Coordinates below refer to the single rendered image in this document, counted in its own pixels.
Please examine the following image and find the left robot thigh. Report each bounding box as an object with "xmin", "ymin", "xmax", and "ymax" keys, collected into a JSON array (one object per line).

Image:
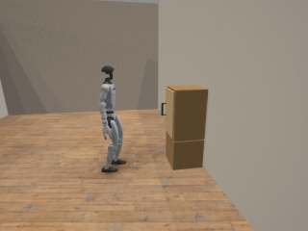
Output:
[{"xmin": 115, "ymin": 114, "xmax": 124, "ymax": 144}]

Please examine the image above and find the right robot upper arm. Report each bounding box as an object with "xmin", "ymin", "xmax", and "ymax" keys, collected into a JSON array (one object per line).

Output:
[{"xmin": 98, "ymin": 84, "xmax": 110, "ymax": 107}]

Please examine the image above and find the right robot hand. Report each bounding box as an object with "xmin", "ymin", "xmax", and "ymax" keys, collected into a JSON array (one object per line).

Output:
[{"xmin": 102, "ymin": 125, "xmax": 112, "ymax": 140}]

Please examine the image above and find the left robot foot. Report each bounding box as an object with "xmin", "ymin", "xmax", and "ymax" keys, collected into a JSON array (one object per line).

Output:
[{"xmin": 111, "ymin": 159, "xmax": 126, "ymax": 165}]

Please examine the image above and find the handle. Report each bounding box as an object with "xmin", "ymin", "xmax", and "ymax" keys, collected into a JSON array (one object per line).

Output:
[{"xmin": 161, "ymin": 103, "xmax": 166, "ymax": 116}]

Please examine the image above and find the right robot forearm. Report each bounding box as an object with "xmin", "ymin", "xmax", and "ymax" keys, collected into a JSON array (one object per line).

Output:
[{"xmin": 99, "ymin": 103, "xmax": 109, "ymax": 126}]

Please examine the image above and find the cupboard door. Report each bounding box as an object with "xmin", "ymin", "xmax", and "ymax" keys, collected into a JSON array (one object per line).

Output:
[{"xmin": 165, "ymin": 88, "xmax": 175, "ymax": 140}]

